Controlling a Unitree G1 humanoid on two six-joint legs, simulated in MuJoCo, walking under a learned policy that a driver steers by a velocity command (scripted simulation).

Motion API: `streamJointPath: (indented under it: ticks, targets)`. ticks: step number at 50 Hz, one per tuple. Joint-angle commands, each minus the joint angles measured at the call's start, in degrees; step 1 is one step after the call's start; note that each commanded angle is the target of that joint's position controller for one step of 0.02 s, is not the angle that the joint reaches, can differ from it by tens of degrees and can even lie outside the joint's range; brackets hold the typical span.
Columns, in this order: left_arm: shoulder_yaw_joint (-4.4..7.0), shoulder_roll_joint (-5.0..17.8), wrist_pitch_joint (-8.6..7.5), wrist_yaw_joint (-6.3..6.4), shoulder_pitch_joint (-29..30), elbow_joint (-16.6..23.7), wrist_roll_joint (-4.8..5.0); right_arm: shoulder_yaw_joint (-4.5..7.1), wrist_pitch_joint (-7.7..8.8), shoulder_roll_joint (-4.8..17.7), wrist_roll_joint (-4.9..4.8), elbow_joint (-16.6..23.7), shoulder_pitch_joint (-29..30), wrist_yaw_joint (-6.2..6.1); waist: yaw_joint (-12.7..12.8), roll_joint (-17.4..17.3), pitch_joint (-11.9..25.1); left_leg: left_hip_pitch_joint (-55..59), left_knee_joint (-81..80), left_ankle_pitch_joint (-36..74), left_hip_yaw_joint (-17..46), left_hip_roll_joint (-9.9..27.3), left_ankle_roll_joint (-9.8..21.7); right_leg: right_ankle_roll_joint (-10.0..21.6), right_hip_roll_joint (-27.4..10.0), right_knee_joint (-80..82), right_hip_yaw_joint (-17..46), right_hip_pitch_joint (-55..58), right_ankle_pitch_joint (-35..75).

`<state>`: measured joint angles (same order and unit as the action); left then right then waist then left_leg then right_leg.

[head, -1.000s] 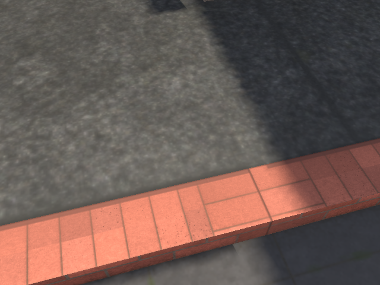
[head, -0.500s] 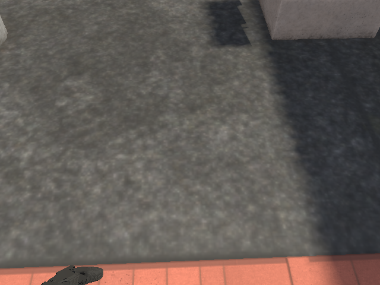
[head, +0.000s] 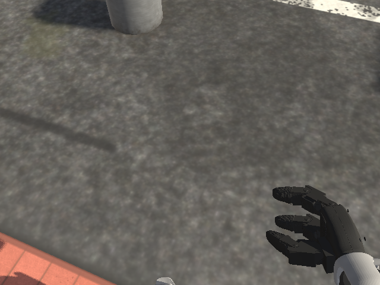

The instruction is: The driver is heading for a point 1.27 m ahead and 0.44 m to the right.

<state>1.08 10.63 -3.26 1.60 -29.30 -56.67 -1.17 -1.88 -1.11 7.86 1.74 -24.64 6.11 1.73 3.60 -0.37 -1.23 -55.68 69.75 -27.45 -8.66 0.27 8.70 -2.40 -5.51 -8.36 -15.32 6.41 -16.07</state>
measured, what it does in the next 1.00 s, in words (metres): climbs, turning right: left foot 0.11 m higher, then right foot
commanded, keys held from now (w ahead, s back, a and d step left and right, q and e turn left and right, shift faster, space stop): w+q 0.04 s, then w+e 0.96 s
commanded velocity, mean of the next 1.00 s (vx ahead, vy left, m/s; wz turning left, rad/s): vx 0.50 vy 0.00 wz -0.27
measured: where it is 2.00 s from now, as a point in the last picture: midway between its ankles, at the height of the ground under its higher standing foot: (283, 115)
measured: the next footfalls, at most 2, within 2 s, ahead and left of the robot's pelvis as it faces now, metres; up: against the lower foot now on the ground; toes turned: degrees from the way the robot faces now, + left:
left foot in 0.02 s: +0.19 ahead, +0.07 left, +0.11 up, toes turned +5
right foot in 0.60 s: +0.47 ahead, +0.00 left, +0.11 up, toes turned -9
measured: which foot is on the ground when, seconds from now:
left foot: up 0.00-0.00, down 0.02-0.60, up 0.62-1.00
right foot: down 0.00-0.04, up 0.06-0.58, down 0.60-1.00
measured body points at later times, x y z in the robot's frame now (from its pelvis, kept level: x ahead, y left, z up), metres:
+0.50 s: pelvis +0.30 +0.05 +0.11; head +0.33 +0.07 +0.55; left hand +0.47 +0.26 -0.02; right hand +0.30 -0.22 -0.01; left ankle +0.15 +0.07 -0.63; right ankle +0.45 -0.04 -0.59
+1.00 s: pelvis +0.60 +0.04 +0.10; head +0.63 +0.03 +0.55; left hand +0.69 +0.32 -0.02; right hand +0.75 -0.23 +0.02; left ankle +0.78 +0.12 -0.62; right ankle +0.43 +0.00 -0.63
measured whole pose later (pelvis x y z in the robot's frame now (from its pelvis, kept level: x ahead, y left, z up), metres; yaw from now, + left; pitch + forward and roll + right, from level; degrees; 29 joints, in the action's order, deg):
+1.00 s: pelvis +0.60 +0.04 +0.10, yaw -20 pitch +3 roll -1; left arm 3.9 17.0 -2.8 -0.2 -24.4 -44.7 -0.7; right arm -1.0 3.3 13.6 1.7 -35.2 -3.9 0.8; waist 6.0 -0.7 -0.9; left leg -31.8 31.7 -5.7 1.8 1.7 -0.8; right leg 5.4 7.4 -23.6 9.9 -1.3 -23.9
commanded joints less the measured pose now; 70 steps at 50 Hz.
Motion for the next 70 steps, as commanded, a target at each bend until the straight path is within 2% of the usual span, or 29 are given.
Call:
streamJointPath:
  ticks: [1, 2, 3, 4, 6, 8, 13, 16, 21, 24, 27, 29, 30, 31, 32, 34, 35, 39, 42, 46, 48, 50, 51, 52, 53, 55, 56, 61, 70]
  targets:
    - [5.55, 20.67, -0.71, -1.06, 5.16, 8.0, 1.43, 4.26, 0.43, 9.02, -0.87, -2.87, -24.27, 0.0, -15.11, 11.77, 22.53, 40.31, -18.08, 2.34, 3.95, -7.48, 4.86, 7.37, -12.12, -38.0, 1.37, -2.63, 86.36]
    - [4.42, 14.43, -1.58, -2.97, 4.95, 13.37, 1.51, 6.35, 0.98, 14.4, -1.6, -3.45, -22.43, -0.72, -12.38, 0.16, 24.89, 55.49, -31.78, -9.22, 31.87, 2.15, 8.25, 3.3, -4.49, -61.39, 3.79, -26.4, 38.65]
    - [4.42, 11.56, -2.17, -4.9, 7.57, 17.0, -0.27, 8.74, 0.2, 19.5, -2.09, -3.55, -21.99, -1.44, -11.05, -9.49, 28.3, 60.52, -47.55, -3.14, 63.2, 13.7, 9.98, 1.57, 5.97, -82.16, 13.88, -41.92, 0.35]
    - [3.79, 7.19, -2.35, -4.61, 7.63, 18.47, -0.52, 8.64, 0.65, 18.14, -0.62, -4.36, -19.08, -1.39, -7.63, -3.36, 24.22, 57.22, -49.54, 5.55, 60.73, 16.4, 7.93, 2.69, 3.39, -92.86, 21.82, -48.11, 4.65]
    - [2.18, 2.68, -1.34, -2.03, 9.56, 19.32, 0.25, 6.95, 3.21, 12.06, 0.42, -9.84, -18.82, -1.38, -3.4, 3.99, 7.06, 38.93, -45.3, 17.12, 42.31, 14.68, 5.08, 3.36, 0.65, -91.94, 18.92, -49.36, 5.15]
    - [1.25, 0.88, 0.86, -0.63, 6.8, 19.07, -0.68, 5.27, 5.22, 6.7, 0.37, -13.5, -17.58, -0.78, 1.29, 0.36, 0.84, 28.92, -44.41, 29.91, 27.69, 10.23, 1.74, 4.47, 0.85, -88.46, 21.71, -47.74, 2.73]
    - [3.24, 5.92, 2.71, -2.04, 9.48, 17.43, -0.12, 5.77, 8.23, 9.96, -0.88, -17.16, -24.2, -1.29, -1.51, -2.15, 1.35, 41.47, -53.61, 50.48, 14.55, 7.73, -5.92, 4.25, 4.42, -65.4, 21.87, -49.28, 8.48]
    - [2.99, 4.84, 2.71, -2.77, 15.62, 17.37, 0.56, 5.74, 8.35, 10.46, -1.24, -17.86, -26.88, -2.11, -4.07, -2.86, 2.58, 50.93, -56.49, 54.49, 7.88, 5.43, -8.77, 3.98, 6.07, -55.86, 16.22, -50.75, 12.19]
    - [1.48, 2.58, 2.71, -4.23, 24.05, 19.01, 0.05, 4.87, 8.08, 9.86, -1.31, -19.42, -29.23, -3.36, -6.92, -5.02, 1.12, 56.7, -59.02, 59.74, 2.07, 6.1, -9.06, 5.49, 6.31, -36.89, 8.75, -45.64, 18.42]
    - [1.52, 4.11, 3.08, -4.25, 23.59, 19.42, -0.33, 4.93, 7.87, 11.55, -1.25, -21.19, -31.39, -4.55, -6.18, -6.2, 1.38, 63.44, -54.21, 79.47, -0.23, 8.54, -9.25, 8.09, 8.84, -29.04, 5.11, -40.41, 14.79]
    - [2.73, 8.22, 3.47, -3.86, 15.2, 17.26, -0.49, 5.76, 6.56, 14.65, -0.57, -21.35, -30.71, -6.34, -1.84, -8.38, 3.97, 67.66, -41.68, 93.94, -0.67, 11.93, -9.96, 11.26, 11.62, -25.81, 4.77, -33.14, 7.05]
    - [4.61, 11.49, 2.75, -3.07, 1.38, 13.53, -0.45, 6.87, 5.58, 17.57, -0.57, -19.32, -25.59, -6.18, 6.32, -4.89, 7.2, 57.08, -18.07, 80.84, -1.33, 10.58, -9.8, 15.9, 10.65, -17.84, 10.38, -16.73, 6.82]
    - [5.37, 13.25, 2.46, -2.47, -1.79, 12.46, -0.18, 6.28, 5.83, 14.94, -0.74, -17.02, -22.18, -5.32, 8.34, 2.98, 9.47, 40.01, 1.51, 37.33, -0.97, 3.74, -8.41, 19.66, 2.41, -18.3, 20.92, -2.63, 8.62]
    - [6.04, 17.31, 2.42, -2.16, 2.96, 13.41, -0.16, 4.9, 6.12, 8.31, -0.42, -13.25, -26.16, -4.54, -0.22, 14.04, 10.98, 16.63, 20.08, -3.91, 6.05, -5.84, -10.43, 29.45, -10.39, -19.15, 47.72, 8.78, 20.8]
    - [6.14, 15.79, 2.61, -1.72, 4.77, 15.01, 1.61, 4.52, 7.08, 11.02, 0.38, -12.04, -24.26, -3.38, 1.7, 5.37, 10.65, 9.53, 20.51, 1.86, 15.01, -2.56, -9.61, 32.32, -12.39, -10.15, 53.23, 5.54, 5.83]
    - [4.39, 9.81, 2.56, -1.31, 10.2, 15.73, 0.98, 4.96, 8.29, 13.64, -0.44, -11.12, -20.99, -2.14, -3.0, -3.55, -0.55, 11.32, 10.76, 9.06, 13.43, 1.69, -8.84, 26.0, -8.87, -3.44, 44.65, -9.98, 2.0]
    - [4.09, 9.43, 1.76, -1.23, 10.82, 15.91, 0.98, 4.82, 7.41, 13.25, 0.29, -10.85, -20.93, -1.94, -4.66, -4.96, -2.24, 13.49, 7.16, 9.36, 13.38, 2.78, -9.61, 24.03, -6.31, -3.36, 40.92, -14.51, 8.09]
    - [4.4, 12.95, -0.93, -1.62, 8.83, 14.81, 0.95, 3.36, 3.93, 10.11, 1.22, -9.65, -19.2, -1.33, -5.41, -0.4, -2.14, 19.55, -7.46, 12.26, 9.2, 4.52, -11.59, 20.45, 0.49, -2.84, 30.5, -22.3, 25.13]
    - [4.35, 12.76, -0.61, -1.85, 6.14, 13.97, 1.19, 2.27, 3.81, 8.63, 0.6, -7.47, -11.58, -0.76, -1.87, 3.56, -1.56, 21.92, -22.59, 21.3, 7.28, 3.47, -12.02, 16.49, 4.0, -4.92, 27.51, -21.09, 27.71]
    - [4.8, 14.52, 0.05, -1.89, 2.48, 13.7, 0.64, 2.19, 4.51, 9.6, -0.26, -6.01, -5.63, -0.68, 2.17, 5.18, 1.06, 23.76, -32.93, 25.53, 6.74, 0.56, -10.92, 14.56, 2.19, -9.93, 30.6, -13.29, 32.25]
    - [5.01, 15.35, 0.03, -1.49, 4.35, 14.7, 0.3, 2.78, 5.17, 11.34, -0.31, -5.99, -7.35, -0.96, 0.52, 5.42, 2.06, 28.31, -37.2, 23.18, 8.51, -0.28, -9.61, 13.02, 0.41, -13.06, 33.7, -11.57, 32.29]
    - [5.2, 16.42, -0.27, -1.48, 8.18, 15.88, 0.38, 4.13, 5.89, 14.16, -0.06, -8.95, -17.7, -1.87, -5.34, 4.45, 6.23, 41.39, -42.18, 20.02, 8.36, -2.04, -7.82, 10.65, 2.08, -23.58, 33.23, -12.82, 37.56]
    - [4.69, 14.66, -0.73, -1.9, 9.04, 16.74, 0.88, 5.1, 6.64, 16.92, 0.88, -10.38, -25.79, -2.68, -9.26, 1.11, 11.5, 53.91, -42.98, 18.4, 13.06, 3.6, -5.58, 9.09, 5.19, -35.63, 30.69, -18.75, 31.1]
    - [3.25, 9.26, -1.13, -1.83, 7.34, 19.21, 2.03, 6.29, 6.62, 21.68, 2.42, -10.08, -33.61, -3.64, -11.24, -7.47, 20.04, 67.73, -45.16, 8.6, 30.93, 19.86, -2.03, 7.49, 9.98, -52.74, 24.14, -29.74, 7.03]
    - [3.1, 10.01, -0.79, -1.99, 3.44, 21.09, 1.53, 7.03, 5.63, 23.91, 1.9, -10.41, -30.41, -3.34, -6.62, -19.36, 22.56, 70.1, -52.76, 5.11, 54.75, 26.6, 4.01, 6.83, 13.69, -62.8, 20.53, -42.41, -15.87]
    - [3.24, 12.04, 0.73, -2.17, 8.65, 19.37, -0.75, 4.99, 5.07, 13.41, 0.62, -9.34, -23.99, -2.84, -6.16, -3.18, 8.74, 57.06, -53.23, -2.68, 40.91, 21.54, 3.23, 6.65, 6.78, -67.04, 20.44, -46.71, -6.96]
    - [3.2, 11.19, 1.08, -2.78, 10.33, 19.71, -0.65, 4.52, 5.2, 11.91, 0.48, -10.12, -22.85, -2.67, -5.1, -2.91, 4.85, 51.86, -55.07, 3.08, 32.91, 18.51, 1.4, 6.17, 5.16, -64.16, 19.98, -45.71, -4.81]
    - [2.8, 9.44, 3.6, -4.75, 12.86, 21.08, -1.46, 5.28, 7.12, 13.2, -0.64, -13.96, -25.03, -1.91, -3.05, -5.53, 1.34, 45.51, -59.55, 22.49, 16.83, 15.76, 1.14, 4.1, 2.69, -60.69, 18.95, -44.92, 0.34]
    - [1.64, 7.29, 3.4, -6.46, 27.66, 25.46, -0.86, 6.5, 6.63, 16.16, -0.36, -17.96, -27.51, -1.83, -6.03, -4.97, -2.35, 49.09, -60.56, 25.54, 1.5, 14.76, -1.76, 4.96, 1.53, -36.29, 13.01, -42.31, 11.84]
